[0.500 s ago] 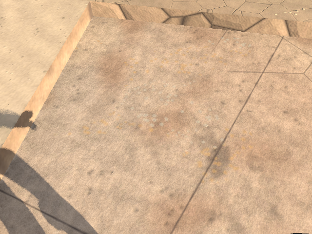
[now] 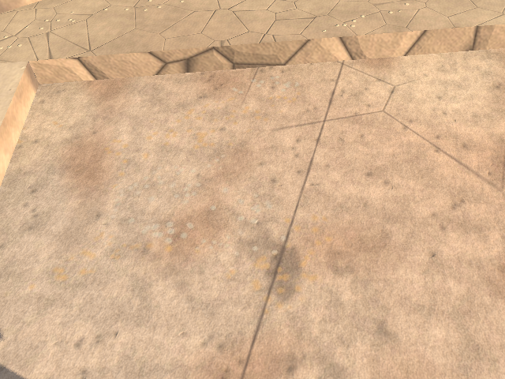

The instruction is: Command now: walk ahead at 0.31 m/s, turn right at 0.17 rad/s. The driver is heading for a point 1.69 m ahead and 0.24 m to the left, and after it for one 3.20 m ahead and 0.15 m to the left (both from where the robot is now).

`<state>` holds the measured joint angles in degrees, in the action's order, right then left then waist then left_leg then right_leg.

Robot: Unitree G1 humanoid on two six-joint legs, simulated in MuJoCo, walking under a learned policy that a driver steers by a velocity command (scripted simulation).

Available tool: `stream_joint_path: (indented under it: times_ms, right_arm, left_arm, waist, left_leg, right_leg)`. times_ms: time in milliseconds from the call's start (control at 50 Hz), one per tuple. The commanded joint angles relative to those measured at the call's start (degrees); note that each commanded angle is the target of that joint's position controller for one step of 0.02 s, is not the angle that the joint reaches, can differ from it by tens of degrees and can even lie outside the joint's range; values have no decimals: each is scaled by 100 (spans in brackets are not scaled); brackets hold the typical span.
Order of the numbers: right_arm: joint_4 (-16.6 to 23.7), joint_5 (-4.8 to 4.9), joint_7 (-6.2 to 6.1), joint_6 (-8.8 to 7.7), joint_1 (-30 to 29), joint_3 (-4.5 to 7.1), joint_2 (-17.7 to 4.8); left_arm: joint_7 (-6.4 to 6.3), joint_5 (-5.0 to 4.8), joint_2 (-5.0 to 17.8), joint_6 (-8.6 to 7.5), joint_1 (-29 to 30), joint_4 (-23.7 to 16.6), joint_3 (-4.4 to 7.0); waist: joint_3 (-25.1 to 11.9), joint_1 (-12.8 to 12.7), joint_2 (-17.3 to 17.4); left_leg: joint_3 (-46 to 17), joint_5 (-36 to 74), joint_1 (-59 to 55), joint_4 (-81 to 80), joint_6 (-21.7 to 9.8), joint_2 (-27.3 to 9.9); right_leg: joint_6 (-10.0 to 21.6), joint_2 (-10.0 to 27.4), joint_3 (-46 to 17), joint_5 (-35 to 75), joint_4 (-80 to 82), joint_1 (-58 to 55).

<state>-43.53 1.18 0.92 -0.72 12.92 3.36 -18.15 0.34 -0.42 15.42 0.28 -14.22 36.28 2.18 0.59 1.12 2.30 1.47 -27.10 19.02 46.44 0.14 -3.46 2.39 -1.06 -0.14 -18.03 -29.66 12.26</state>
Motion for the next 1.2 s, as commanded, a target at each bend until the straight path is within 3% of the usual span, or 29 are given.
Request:
stream_joint_path:
  times_ms: [20, 60, 180, 300, 360, 380, 400, 420, 440, 460, 480, 500, 520, 540, 620, 680, 740, 820, 880, 920, 940, 960, 980, 1000, 1020, 1040, 1080, 1120, 1200]
  right_arm:
    - [659, 93, 31, -295, -768, 194, -754]
    - [569, -19, 59, -359, -734, 207, -691]
    - [592, -36, 119, -399, -1110, 44, -256]
    - [873, 24, 280, -477, -1796, -45, -230]
    - [874, 3, 303, -511, -1579, 8, -408]
    - [814, -15, 264, -503, -1259, 71, -539]
    - [613, -20, 199, -486, -496, 188, -730]
    - [401, -20, 124, -456, 459, 286, -966]
    - [300, -168, 78, -425, 1205, 424, -1575]
    - [211, -91, 120, -442, 1328, 294, -1124]
    - [226, -41, 95, -432, 852, 197, -871]
    - [280, -46, 66, -408, 477, 159, -738]
    - [288, -93, 65, -405, 187, 117, -608]
    - [326, -173, 70, -443, -4, 72, -461]
    - [202, -119, 69, -579, -103, 92, -500]
    - [85, -95, 15, -575, 86, 114, -608]
    - [-7, -44, -31, -516, 363, 131, -738]
    - [-232, 20, -53, -382, 830, 169, -884]
    - [-322, 33, -93, -261, 864, 210, -962]
    - [-305, 8, -116, -185, 684, 199, -973]
    - [-234, -73, -133, -175, 736, 92, -733]
    - [-35, -109, -94, -278, 1418, -112, -124]
    - [-132, -67, -69, -397, 1300, -124, -196]
    - [11, 102, -21, -480, 815, 19, -718]
    - [137, 145, -9, -523, 388, 10, -729]
    - [180, 49, -16, -524, 170, 9, -666]
    - [92, -19, -16, -410, 370, 27, -533]
    - [30, -46, -37, -300, 496, -9, -352]
    - [258, -108, -54, -290, -256, -57, -232]
  left_arm:
    - [-19, 36, 1026, -341, -656, -122, 300]
    - [-54, 21, 884, -390, -495, -114, 230]
    - [-94, 29, 932, -435, -739, 92, 257]
    - [-97, -67, 1120, -405, -1150, 465, 326]
    - [-121, -85, 1219, -352, -1107, 576, 366]
    - [-132, -69, 1283, -327, -1065, 589, 381]
    - [-149, -51, 1251, -283, -1013, 602, 359]
    - [-176, 11, 1114, -271, -1066, 566, 286]
    - [-126, 30, 465, -343, -1739, 394, 91]
    - [-118, -37, 520, -467, -1573, 489, 64]
    - [-65, -237, 996, -538, -953, 335, 210]
    - [-46, -269, 1020, -587, -546, 213, 185]
    - [-52, -164, 947, -605, -310, 177, 179]
    - [-60, -86, 901, -562, -375, 232, 208]
    - [-90, -17, 577, -366, -533, 340, 143]
    - [-90, 47, 509, -417, 106, 140, 103]
    - [3, 10, 330, -531, 794, -8, 25]
    - [144, -61, 401, -592, 1374, -222, 33]
    - [215, -45, 575, -601, 1311, -274, 98]
    - [183, -24, 859, -595, 327, -21, 263]
    - [125, -6, 1161, -574, -605, 210, 393]
    - [97, 116, 1816, -550, -1190, 284, 539]
    - [113, 23, 1418, -536, -1372, 330, 445]
    - [113, 0, 1102, -537, -1007, 308, 320]
    - [102, 4, 973, -526, -605, 247, 273]
    - [117, 32, 840, -529, -287, 248, 229]
    - [129, 87, 671, -591, 35, 231, 180]
    - [128, 47, 732, -669, 55, 329, 205]
    - [45, 34, 886, -658, -145, 559, 249]
  waist:
    - [501, -468, -1210]
    - [597, -370, -1085]
    - [460, -470, -801]
    - [758, -615, -753]
    - [537, -376, -855]
    - [225, -180, -952]
    - [-322, 243, -925]
    - [-1037, 666, -818]
    - [-2130, 506, 610]
    - [-2598, 588, 1162]
    - [-1471, 550, 807]
    - [-794, 400, 369]
    - [-303, 213, 42]
    - [-156, 0, 134]
    - [70, -270, 214]
    - [280, -108, 69]
    - [365, 178, 2]
    - [448, 377, 15]
    - [315, 191, 110]
    - [-332, -408, 142]
    - [-1097, -796, -30]
    - [-2041, -618, -1262]
    - [-2414, -736, -1693]
    - [-1558, -745, -1264]
    - [-929, -617, -900]
    - [-458, -455, -568]
    - [-268, -130, -745]
    - [-194, -4, -708]
    - [126, -159, -536]
  left_leg:
    - [-389, 239, 2847, 1449, -134, -220]
    - [-386, 1116, 2787, 1221, -89, -311]
    - [-146, 2569, 2278, -224, 243, -127]
    - [-96, 2815, 1883, -1391, 16, 50]
    - [-8, 2401, 1387, -1645, -267, 215]
    - [143, 2233, 838, -1643, -392, 399]
    - [313, 2281, -234, -1735, -575, 592]
    - [-20, 2377, -1890, -1512, -805, 256]
    - [-2705, 1246, -4274, -1656, -1743, -1431]
    - [-4549, 359, -4432, -2819, -1927, -1862]
    - [-3871, -126, -3642, -3053, -1645, -1722]
    - [-3120, 124, -2773, -3148, -1487, -1533]
    - [-2559, 700, -1931, -3317, -1422, -1307]
    - [-2137, 1180, -1395, -3473, -1352, -1074]
    - [-1323, 2054, -595, -3992, -1525, -875]
    - [-875, 2508, -728, -4098, -1451, -721]
    - [-475, 2672, -817, -4067, -1249, -545]
    - [-601, 2688, -1611, -3814, -1189, -900]
    - [-692, 3421, -2250, -3328, -1031, -1141]
    - [-426, 5048, -2234, -2029, -828, -868]
    - [-209, 4627, -1528, -706, -634, -572]
    - [69, 2468, 824, 1620, -198, 276]
    - [-667, -516, 1784, 2545, -135, 688]
    - [-856, -341, 2351, 2935, -224, 320]
    - [-649, 149, 2393, 2775, -275, 19]
    - [-547, 553, 2269, 2389, -250, -183]
    - [-577, 1050, 1630, 1943, -156, -421]
    - [-499, 1253, 1492, 1688, -23, -445]
    - [-428, 2337, 1859, 330, 165, -456]
  right_leg:
    - [1212, 1826, -2762, -1672, 2055, -1418]
    - [990, 1534, -2127, -603, 2202, -1360]
    - [890, 1180, -966, 1147, 2314, -1173]
    - [877, 1472, -807, 1561, 2218, -1267]
    - [714, 1592, -749, 2849, 1755, -1650]
    - [639, 1529, -659, 4026, 1286, -1726]
    - [500, 1307, -434, 5032, 331, -1583]
    - [307, 1075, -307, 4667, -947, -721]
    - [-145, 235, -114, 1926, -3438, 1539]
    - [-190, -307, -884, -1377, -4396, 2245]
    - [-133, 76, -915, -1201, -4786, 2899]
    - [-52, 398, -654, -740, -4598, 2931]
    - [-54, 625, -501, -341, -4207, 2804]
    - [-51, 824, -534, -22, -3900, 2455]
    - [-291, 964, -403, 449, -3327, 2187]
    - [-427, 990, -330, 1424, -2253, 2524]
    - [-411, 758, -80, 2343, -950, 2191]
    - [-275, 611, -115, 2368, -204, 2281]
    - [-39, 486, -107, 1657, 54, 2112]
    - [228, 159, 200, 1451, 270, 715]
    - [464, 464, -69, 1569, 59, -837]
    - [1370, 1993, -2600, 754, 94, -3216]
    - [1612, 2354, -4252, 120, 1043, -3561]
    - [1335, 2206, -3574, -220, 1182, -2988]
    - [1185, 1989, -2793, 142, 1270, -2184]
    - [1122, 1755, -2244, 698, 1455, -1419]
    - [1072, 1455, -1659, 1313, 1813, -607]
    - [1172, 1380, -1255, 1800, 2050, -294]
    - [1119, 1219, -665, 2113, 2283, -343]
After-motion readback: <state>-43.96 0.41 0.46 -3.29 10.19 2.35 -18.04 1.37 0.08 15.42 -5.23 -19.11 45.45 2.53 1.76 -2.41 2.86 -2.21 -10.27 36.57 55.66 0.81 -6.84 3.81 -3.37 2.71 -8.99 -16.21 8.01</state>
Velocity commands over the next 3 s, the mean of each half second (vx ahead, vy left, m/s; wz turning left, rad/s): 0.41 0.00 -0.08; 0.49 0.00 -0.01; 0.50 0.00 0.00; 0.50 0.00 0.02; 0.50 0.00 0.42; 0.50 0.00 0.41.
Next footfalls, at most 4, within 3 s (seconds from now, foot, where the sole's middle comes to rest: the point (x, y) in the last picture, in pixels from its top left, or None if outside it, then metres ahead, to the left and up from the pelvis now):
0.42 left None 0.35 0.13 -0.77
0.94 right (314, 320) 0.66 -0.11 -0.77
1.46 left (229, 237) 0.95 0.13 -0.77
2.00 right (295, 166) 1.25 -0.11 -0.77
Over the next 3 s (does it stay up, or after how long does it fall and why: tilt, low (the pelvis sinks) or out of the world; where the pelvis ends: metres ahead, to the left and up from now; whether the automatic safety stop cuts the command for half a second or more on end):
stays up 1.60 0.13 0.01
